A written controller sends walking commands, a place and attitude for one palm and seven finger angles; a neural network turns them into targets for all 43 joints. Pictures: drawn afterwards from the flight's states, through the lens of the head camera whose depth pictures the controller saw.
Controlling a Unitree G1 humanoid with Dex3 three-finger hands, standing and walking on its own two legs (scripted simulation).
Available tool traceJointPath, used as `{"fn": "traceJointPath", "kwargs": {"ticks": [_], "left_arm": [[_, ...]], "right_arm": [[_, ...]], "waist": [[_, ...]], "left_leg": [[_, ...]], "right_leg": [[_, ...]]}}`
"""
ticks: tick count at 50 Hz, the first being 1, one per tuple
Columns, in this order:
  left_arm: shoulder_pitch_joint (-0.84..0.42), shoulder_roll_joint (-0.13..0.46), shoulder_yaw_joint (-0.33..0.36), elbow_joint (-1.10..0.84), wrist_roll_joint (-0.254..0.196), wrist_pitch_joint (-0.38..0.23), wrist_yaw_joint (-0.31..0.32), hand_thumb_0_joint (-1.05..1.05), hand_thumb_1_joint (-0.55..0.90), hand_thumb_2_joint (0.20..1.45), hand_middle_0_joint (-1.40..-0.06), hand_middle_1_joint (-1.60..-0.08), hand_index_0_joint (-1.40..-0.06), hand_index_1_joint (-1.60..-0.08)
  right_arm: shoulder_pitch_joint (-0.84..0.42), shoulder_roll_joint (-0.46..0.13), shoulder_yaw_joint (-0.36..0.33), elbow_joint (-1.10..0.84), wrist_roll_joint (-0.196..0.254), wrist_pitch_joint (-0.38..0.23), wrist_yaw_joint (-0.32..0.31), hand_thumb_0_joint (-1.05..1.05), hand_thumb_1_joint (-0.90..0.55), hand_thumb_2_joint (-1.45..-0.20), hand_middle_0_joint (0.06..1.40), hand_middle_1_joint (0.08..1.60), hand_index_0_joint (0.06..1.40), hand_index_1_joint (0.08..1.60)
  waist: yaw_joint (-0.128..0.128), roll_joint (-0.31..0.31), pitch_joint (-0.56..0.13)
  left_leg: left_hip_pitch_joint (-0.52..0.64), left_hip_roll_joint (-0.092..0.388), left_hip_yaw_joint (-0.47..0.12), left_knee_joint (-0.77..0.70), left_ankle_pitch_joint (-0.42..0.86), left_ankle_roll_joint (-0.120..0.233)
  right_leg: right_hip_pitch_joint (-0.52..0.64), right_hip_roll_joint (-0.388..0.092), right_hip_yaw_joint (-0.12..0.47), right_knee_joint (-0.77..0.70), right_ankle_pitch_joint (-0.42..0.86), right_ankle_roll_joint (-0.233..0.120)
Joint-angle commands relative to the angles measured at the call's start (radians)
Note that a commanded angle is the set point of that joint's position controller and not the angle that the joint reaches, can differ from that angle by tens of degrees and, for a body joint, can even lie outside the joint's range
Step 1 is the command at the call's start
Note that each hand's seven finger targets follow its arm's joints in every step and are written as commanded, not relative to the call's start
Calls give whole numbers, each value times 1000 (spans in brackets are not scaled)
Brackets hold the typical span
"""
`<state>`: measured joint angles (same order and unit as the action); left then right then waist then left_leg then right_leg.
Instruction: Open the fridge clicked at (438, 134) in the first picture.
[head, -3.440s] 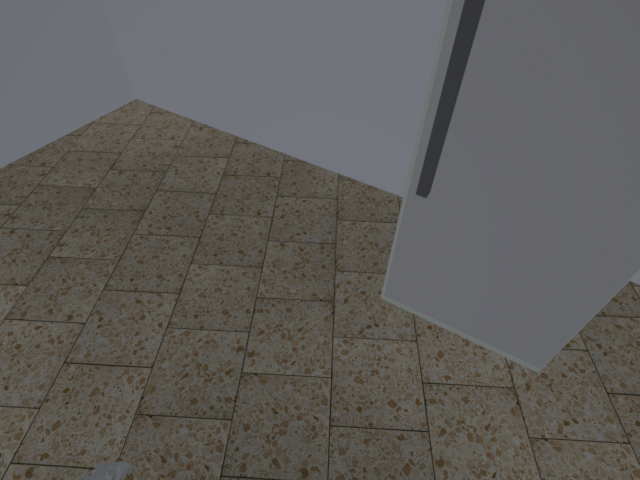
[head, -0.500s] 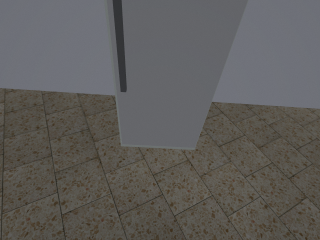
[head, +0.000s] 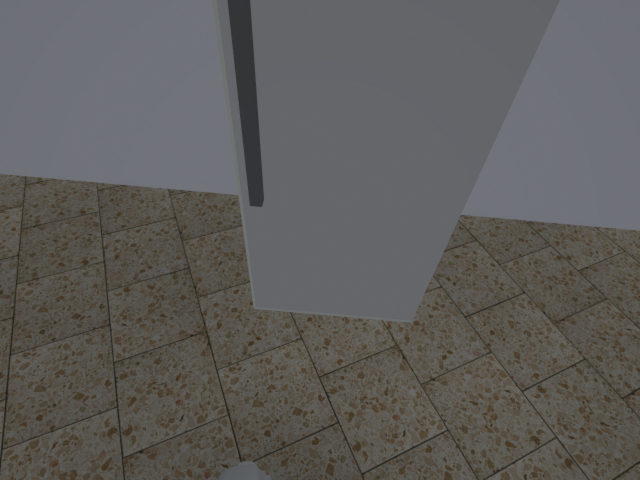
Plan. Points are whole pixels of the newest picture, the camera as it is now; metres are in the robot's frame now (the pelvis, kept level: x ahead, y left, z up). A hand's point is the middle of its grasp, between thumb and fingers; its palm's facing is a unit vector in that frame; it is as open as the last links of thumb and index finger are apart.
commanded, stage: take the last steps up to it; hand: left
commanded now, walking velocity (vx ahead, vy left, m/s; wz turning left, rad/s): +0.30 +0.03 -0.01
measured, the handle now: (251, 109) +0.72 +0.18 +0.08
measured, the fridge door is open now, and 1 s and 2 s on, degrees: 0 0 0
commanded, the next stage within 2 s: come to a stop and stand still in 0.38 s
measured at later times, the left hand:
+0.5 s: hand (185, 403) +0.26 +0.22 -0.16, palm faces -0.01 -0.98 -0.18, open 7.3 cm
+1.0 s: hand (171, 387) +0.29 +0.26 -0.19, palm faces +0.07 -0.98 -0.19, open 7.4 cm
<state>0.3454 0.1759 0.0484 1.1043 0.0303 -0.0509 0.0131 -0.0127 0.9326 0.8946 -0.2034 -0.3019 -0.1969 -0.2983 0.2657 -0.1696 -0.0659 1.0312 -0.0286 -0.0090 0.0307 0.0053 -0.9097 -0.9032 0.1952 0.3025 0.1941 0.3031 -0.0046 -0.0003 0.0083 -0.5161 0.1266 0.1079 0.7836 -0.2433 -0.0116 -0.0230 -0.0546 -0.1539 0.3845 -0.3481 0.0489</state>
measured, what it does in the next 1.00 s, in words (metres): walks ahead: left foot, then right foot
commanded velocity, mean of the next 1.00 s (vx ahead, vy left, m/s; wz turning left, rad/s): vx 0.00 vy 0.02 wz -0.02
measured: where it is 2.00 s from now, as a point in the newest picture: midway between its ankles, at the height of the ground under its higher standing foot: outside the picture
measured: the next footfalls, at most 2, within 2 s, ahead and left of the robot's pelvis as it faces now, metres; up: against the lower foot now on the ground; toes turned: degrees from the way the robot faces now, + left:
left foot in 0.06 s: +0.16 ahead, +0.13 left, +0.00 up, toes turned +10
right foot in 0.58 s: +0.34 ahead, -0.08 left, +0.00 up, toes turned -9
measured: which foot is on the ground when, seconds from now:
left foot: up 0.00-0.04, down 0.06-0.60, up 0.62-0.94, down 0.96-1.00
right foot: down 0.00-0.08, up 0.10-0.56, down 0.58-0.98, up 1.00-1.00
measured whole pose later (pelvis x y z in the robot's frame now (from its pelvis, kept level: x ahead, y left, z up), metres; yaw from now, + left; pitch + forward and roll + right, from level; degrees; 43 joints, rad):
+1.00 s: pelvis +0.21 +0.07 -0.01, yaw +0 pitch -2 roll -1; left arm 0.14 0.20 0.07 0.99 0.02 0.05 0.03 0.00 0.91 0.89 -0.20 -0.30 -0.20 -0.30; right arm 0.18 -0.18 -0.06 0.99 -0.02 0.02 -0.02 0.00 -0.92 -0.90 0.20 0.30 0.19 0.30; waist 0.01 -0.05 0.06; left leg -0.30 0.02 0.06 0.67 -0.34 0.02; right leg -0.42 -0.09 -0.10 0.64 -0.24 0.01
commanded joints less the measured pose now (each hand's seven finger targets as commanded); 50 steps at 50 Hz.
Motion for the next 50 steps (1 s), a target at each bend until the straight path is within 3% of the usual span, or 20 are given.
{"fn": "traceJointPath", "kwargs": {"ticks": [1, 2, 3, 4, 5, 8, 11, 16, 23, 25, 27, 28, 29, 30, 32, 37, 46, 47, 49, 50], "left_arm": [[-17, 159, 34, -45, 3, -16, 3, 0, 900, 900, -200, -300, -200, -300], [-13, 148, 32, -43, 0, -12, 0, 0, 900, 900, -200, -300, -200, -300], [27, 94, 26, -51, -5, -6, -5, 0, 900, 900, -200, -300, -200, -300], [50, 46, 18, -81, -16, 0, -13, 0, 900, 900, -200, -300, -200, -300], [11, 64, 21, -98, -10, 0, -11, 0, 900, 900, -200, -300, -200, -300], [-34, 58, 24, -63, -4, -3, -27, 0, 900, 900, -200, -300, -200, -300], [37, 11, 18, -33, 1, 20, -23, 0, 900, 900, -200, -300, -200, -300], [-19, 2, 16, -58, 2, 41, -19, 0, 900, 900, -200, -300, -200, -300], [-182, 3, 9, -111, -1, 35, -18, 0, 900, 900, -200, -300, -200, -300], [-182, -9, 5, -108, -2, 30, -12, 0, 900, 900, -200, -300, -200, -300], [-69, -2, 3, -68, -3, 24, 0, 0, 900, 900, -200, -300, -200, -300], [19, 52, 11, -45, 0, 12, 9, 0, 900, 900, -200, -300, -200, -300], [79, 119, 22, -27, 1, 2, 23, 0, 900, 900, -200, -300, -200, -300], [102, 171, 27, -20, -10, 3, 27, 0, 900, 900, -200, -300, -200, -300], [20, 164, 31, -49, -9, 17, 36, 0, 900, 900, -200, -300, -200, -300], [-143, 131, 40, -122, 0, 50, 49, 0, 900, 900, -200, -300, -200, -300], [-200, 153, 54, -169, 5, 75, 29, 0, 900, 900, -200, -300, -200, -300], [-197, 143, 50, -171, -3, 82, 24, 0, 900, 900, -200, -300, -200, -300], [-174, 41, 31, -195, -17, 99, 17, 0, 900, 900, -200, -300, -200, -300], [-188, 70, 37, -191, -12, 104, 20, 0, 900, 900, -200, -300, -200, -300]], "right_arm": [[79, -46, -8, -38, 5, -34, 5, 0, -900, -900, 200, 300, 200, 300], [186, -82, -17, -3, 0, -41, -3, 0, -900, -900, 200, 300, 200, 300], [320, -183, -41, 28, -13, -50, -16, 0, -900, -900, 200, 300, 200, 300], [398, -285, -58, 41, -11, -53, -31, 0, -900, -900, 200, 300, 200, 300], [348, -280, -49, 38, -1, -41, -43, 0, -900, -900, 200, 300, 200, 300], [123, -121, -3, -17, 6, -65, -54, 0, -900, -900, 200, 300, 200, 300], [108, -80, 11, 4, 11, -86, -61, 0, -900, -900, 200, 300, 200, 300], [132, -72, 8, 31, 12, -83, -64, 0, -900, -900, 200, 300, 200, 300], [208, -63, 8, 80, 1, -63, -63, 0, -900, -900, 200, 300, 200, 300], [205, -62, 11, 89, -2, -53, -68, 0, -900, -900, 200, 300, 200, 300], [180, -58, 19, 93, 6, -46, -75, 0, -900, -900, 200, 300, 200, 300], [178, -49, 21, 90, 15, -47, -74, 0, -900, -900, 200, 300, 200, 300], [209, -19, 21, 84, 29, -44, -71, 0, -900, -900, 200, 300, 200, 300], [234, -8, 16, 77, 41, -28, -73, 0, -900, -900, 200, 300, 200, 300], [172, 7, 9, 62, 41, 5, -78, 0, -900, -900, 200, 300, 200, 300], [115, 13, -4, 39, 23, 58, -66, 0, -900, -900, 200, 300, 200, 300], [131, -22, -5, -15, 16, 35, -49, 0, -900, -900, 200, 300, 200, 300], [154, -42, -7, -11, 16, 28, -48, 0, -900, -900, 200, 300, 200, 300], [85, -182, -28, -69, -3, 18, -52, 0, -900, -900, 200, 300, 200, 300], [-13, -189, -20, -103, -9, 23, -56, 0, -900, -900, 200, 300, 200, 300]], "waist": [[-50, -106, 115], [-95, -21, 48], [-135, 213, -48], [-136, 476, -102], [-118, 359, -83], [-37, 64, 24], [8, 72, 5], [14, 58, 43], [-33, 88, 119], [-28, 78, 123], [33, 58, 58], [67, -18, -5], [66, -129, -117], [49, -165, -190], [47, -185, -152], [4, -94, -60], [-24, -180, -92], [-38, -126, -82], [-30, 366, 31], [-11, 287, 85]], "left_leg": [[242, -46, 41, -151, 31, 11], [390, -70, 49, -215, 38, 13], [557, 55, -147, -313, -52, 51], [635, 283, -521, -513, -88, 121], [591, 317, -580, -572, -171, 157], [386, 223, -317, -559, 38, 120], [358, 159, -148, -561, 285, 111], [426, 158, -87, -584, 395, 164], [454, 160, -65, -533, 457, 175], [437, 155, -53, -468, 548, 164], [405, 107, -21, -323, 658, 113], [345, 63, -8, -213, 575, 66], [215, -20, 23, -56, 255, 16], [204, -102, 9, 100, -309, -13], [161, -89, -81, 265, -408, -6], [132, -88, -107, 307, -296, -27], [307, -101, -40, -163, -74, -21], [387, -93, -48, -288, 4, -17], [202, 225, -456, -594, -39, 93], [34, 252, -463, -634, -121, 156]], "right_leg": [[-249, -210, 103, -65, 139, -141], [-260, -163, 52, 106, 207, -121], [-359, -61, -1, 408, 97, -85], [-550, 74, -13, 742, -265, -49], [-610, 33, 124, 884, -240, -78], [-604, -74, 157, 918, 39, -72], [-530, -67, 147, 836, 105, -47], [-589, -71, 126, 667, 141, -26], [-520, -42, 66, 345, 124, -53], [-438, -17, 47, 266, 116, -63], [-234, 12, 43, 130, 262, -64], [-81, -30, 96, 68, 543, -67], [99, -214, 296, 122, 1001, -145], [125, -372, 371, 114, 1313, -278], [18, -373, 355, 76, 1214, -333], [-203, -301, 230, -1, 842, -256], [-299, -214, 213, 20, 261, -172], [-363, -181, 188, 73, 136, -131], [-494, 29, 67, 390, -186, -24], [-411, 18, 173, 513, -168, -38]]}}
